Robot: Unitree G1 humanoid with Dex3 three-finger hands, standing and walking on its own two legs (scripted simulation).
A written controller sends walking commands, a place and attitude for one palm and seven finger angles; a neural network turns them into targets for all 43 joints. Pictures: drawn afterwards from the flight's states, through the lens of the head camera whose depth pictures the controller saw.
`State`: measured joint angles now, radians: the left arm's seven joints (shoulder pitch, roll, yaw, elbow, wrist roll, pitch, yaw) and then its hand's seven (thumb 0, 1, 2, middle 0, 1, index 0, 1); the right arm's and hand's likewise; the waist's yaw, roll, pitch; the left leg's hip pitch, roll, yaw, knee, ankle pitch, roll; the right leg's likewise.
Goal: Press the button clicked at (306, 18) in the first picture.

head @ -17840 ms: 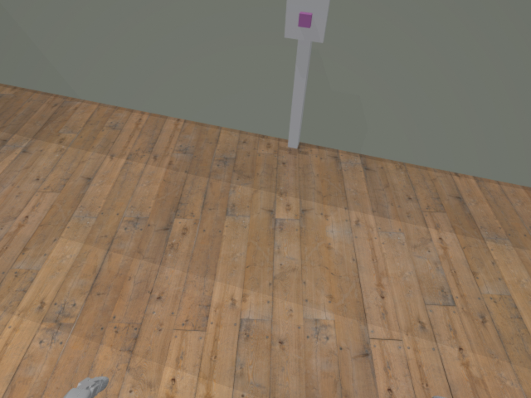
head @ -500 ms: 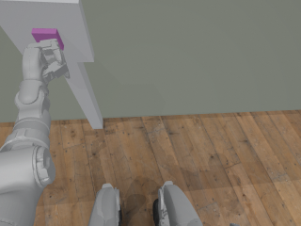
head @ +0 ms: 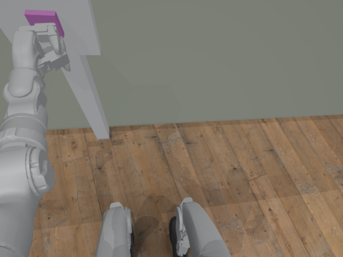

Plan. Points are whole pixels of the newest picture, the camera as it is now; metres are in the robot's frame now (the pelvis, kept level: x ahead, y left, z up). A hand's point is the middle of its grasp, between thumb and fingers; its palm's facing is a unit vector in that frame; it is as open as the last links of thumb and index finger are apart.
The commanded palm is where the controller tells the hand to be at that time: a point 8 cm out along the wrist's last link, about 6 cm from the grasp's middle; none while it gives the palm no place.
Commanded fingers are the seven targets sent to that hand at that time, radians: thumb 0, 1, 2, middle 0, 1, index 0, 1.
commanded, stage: pull the fist back off the button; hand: left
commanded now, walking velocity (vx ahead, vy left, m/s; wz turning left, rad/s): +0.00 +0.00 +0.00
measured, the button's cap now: (46, 21) +0.60 +0.21 +0.10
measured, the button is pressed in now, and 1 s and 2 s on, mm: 12 0 0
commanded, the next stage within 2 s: draw the hand back to the body in 1.00 s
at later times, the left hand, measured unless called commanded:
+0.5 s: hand (65, 60) +0.53 +0.18 +0.07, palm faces +0.05 -1.00 -0.04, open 3.0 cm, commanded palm +0.50 +0.21 +0.07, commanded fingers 0.00 0.90 0.90 -1.30 -1.50 -1.30 -1.50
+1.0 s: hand (63, 92) +0.45 +0.18 +0.07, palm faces +0.04 -1.00 -0.03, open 3.1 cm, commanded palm +0.44 +0.22 +0.07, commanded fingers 0.00 0.90 0.90 -1.30 -1.50 -1.30 -1.50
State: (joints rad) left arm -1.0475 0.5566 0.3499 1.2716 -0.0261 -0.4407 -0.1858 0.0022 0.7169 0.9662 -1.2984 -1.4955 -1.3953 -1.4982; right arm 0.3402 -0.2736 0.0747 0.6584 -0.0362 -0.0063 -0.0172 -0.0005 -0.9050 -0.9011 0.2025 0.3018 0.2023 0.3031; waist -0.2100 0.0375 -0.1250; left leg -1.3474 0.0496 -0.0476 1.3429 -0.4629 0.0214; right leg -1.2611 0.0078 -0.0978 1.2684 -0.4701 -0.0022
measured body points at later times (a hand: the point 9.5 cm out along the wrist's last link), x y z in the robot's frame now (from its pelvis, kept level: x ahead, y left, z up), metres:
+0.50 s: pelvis +0.01 +0.00 +0.01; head +0.16 +0.03 +0.44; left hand +0.52 +0.24 +0.08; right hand +0.05 -0.27 -0.10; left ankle +0.08 +0.11 -0.60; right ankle +0.07 -0.13 -0.60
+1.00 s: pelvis +0.06 -0.01 +0.04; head +0.18 +0.00 +0.48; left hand +0.44 +0.23 +0.07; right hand +0.18 -0.27 -0.07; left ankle +0.08 +0.11 -0.60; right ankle +0.07 -0.13 -0.60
